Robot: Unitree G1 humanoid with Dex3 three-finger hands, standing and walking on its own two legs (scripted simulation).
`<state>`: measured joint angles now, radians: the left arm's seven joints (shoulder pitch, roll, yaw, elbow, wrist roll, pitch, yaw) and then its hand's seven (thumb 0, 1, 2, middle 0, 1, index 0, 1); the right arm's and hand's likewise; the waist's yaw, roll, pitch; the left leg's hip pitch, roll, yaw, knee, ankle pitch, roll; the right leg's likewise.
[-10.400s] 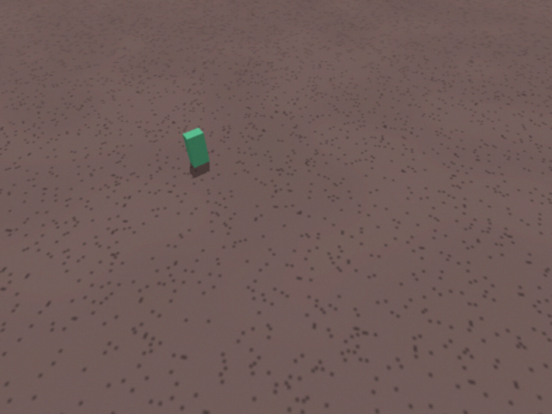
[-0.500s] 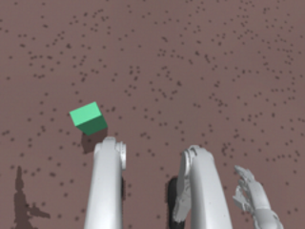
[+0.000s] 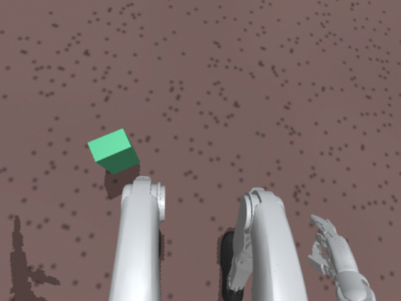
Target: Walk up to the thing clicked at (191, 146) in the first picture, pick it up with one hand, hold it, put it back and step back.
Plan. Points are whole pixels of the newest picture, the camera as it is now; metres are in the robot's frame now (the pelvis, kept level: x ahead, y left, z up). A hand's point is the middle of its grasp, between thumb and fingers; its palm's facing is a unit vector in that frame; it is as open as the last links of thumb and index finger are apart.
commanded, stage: go down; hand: left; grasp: from the side
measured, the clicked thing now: (117, 154) +0.41 +0.27 -0.31
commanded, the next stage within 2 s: approach in 0.36 s
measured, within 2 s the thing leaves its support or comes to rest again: neither
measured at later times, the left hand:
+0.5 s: hand out of the picture +0.27 +0.46 +0.01, palm faces +0.36 -0.93 -0.11, open 17.6 cm
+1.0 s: hand (38, 173) +0.31 +0.39 -0.18, palm faces +0.28 -0.96 +0.03, open 17.6 cm
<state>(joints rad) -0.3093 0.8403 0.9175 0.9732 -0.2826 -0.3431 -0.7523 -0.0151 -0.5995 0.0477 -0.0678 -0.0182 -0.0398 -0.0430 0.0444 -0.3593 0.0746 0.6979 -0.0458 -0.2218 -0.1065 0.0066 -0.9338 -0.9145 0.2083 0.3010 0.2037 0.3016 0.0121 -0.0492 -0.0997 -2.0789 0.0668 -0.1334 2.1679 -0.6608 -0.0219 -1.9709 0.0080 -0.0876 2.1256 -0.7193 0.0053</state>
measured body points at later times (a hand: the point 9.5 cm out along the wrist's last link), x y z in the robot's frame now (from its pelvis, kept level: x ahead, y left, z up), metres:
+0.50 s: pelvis +0.00 +0.00 +0.00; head +0.20 +0.07 +0.39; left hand +0.25 +0.51 +0.02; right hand +0.21 -0.26 -0.11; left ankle +0.09 +0.14 -0.37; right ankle +0.09 -0.12 -0.37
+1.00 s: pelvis -0.01 +0.00 -0.10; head +0.22 +0.11 +0.28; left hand +0.29 +0.45 -0.18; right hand +0.22 -0.26 -0.18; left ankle +0.09 +0.13 -0.37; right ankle +0.09 -0.12 -0.37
